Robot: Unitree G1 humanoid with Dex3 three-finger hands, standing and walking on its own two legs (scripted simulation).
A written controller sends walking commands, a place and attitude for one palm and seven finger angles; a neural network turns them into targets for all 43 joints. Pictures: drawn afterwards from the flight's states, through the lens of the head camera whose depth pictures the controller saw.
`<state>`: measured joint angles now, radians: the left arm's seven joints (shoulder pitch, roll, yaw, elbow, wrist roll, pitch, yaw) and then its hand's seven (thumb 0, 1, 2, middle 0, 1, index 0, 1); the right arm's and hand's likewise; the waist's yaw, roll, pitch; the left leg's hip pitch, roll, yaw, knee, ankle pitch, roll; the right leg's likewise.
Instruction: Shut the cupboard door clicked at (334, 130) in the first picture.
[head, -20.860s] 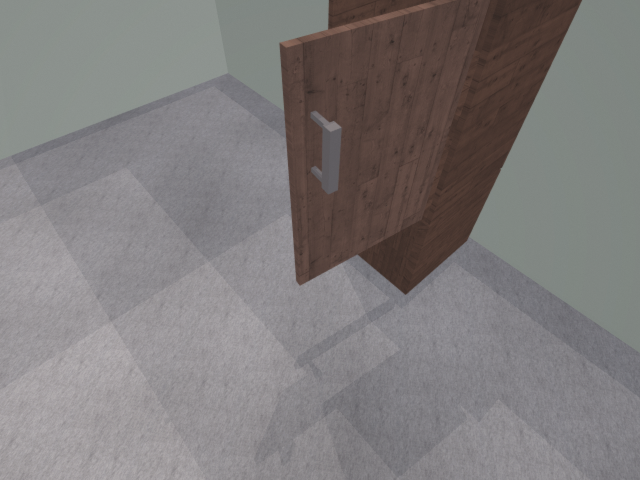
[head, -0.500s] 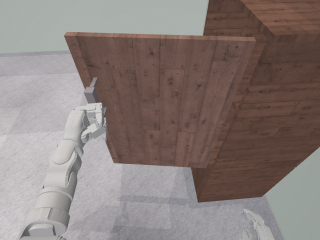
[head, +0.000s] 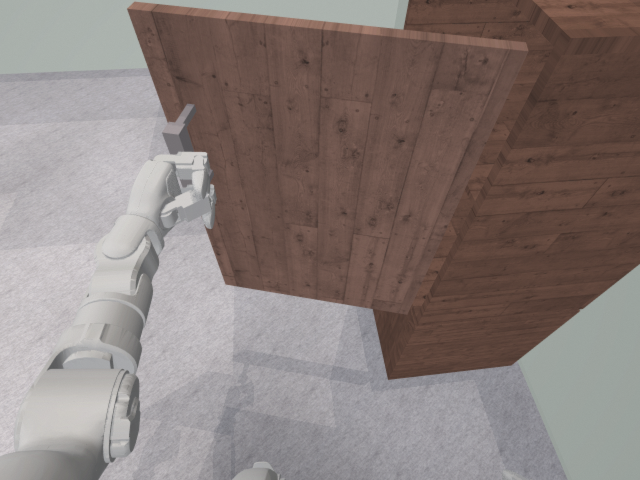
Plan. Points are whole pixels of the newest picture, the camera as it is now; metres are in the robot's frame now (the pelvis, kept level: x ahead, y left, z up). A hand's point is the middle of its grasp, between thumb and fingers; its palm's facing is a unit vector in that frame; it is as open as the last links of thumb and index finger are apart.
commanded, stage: push the door shut along its arc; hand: left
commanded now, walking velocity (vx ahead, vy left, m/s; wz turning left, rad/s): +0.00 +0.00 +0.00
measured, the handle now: (193, 157) +0.51 +0.17 +0.10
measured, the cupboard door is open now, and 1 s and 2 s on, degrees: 73 64 57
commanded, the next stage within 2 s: pull the fist back off the door in 1.18 s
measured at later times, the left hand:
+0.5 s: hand (248, 166) +0.50 +0.10 +0.10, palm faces -0.34 -0.94 -0.02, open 3.1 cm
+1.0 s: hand (266, 148) +0.53 +0.07 +0.11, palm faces -0.43 -0.90 -0.02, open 3.2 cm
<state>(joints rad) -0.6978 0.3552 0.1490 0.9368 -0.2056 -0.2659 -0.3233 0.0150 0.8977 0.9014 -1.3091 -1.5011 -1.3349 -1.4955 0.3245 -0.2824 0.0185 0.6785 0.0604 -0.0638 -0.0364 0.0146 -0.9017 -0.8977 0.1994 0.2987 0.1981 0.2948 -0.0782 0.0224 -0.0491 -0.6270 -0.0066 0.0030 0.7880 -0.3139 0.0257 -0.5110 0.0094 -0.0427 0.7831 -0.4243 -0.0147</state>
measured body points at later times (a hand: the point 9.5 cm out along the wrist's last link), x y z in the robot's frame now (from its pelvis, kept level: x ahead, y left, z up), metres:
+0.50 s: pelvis +0.00 +0.01 -0.02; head +0.09 +0.02 +0.42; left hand +0.51 +0.15 +0.11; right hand +0.00 -0.26 -0.13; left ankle +0.05 +0.10 -0.71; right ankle -0.02 -0.11 -0.71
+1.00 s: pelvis +0.00 +0.00 -0.02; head +0.12 +0.00 +0.41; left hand +0.54 +0.12 +0.11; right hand -0.02 -0.28 -0.13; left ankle +0.05 +0.10 -0.71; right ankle -0.02 -0.11 -0.71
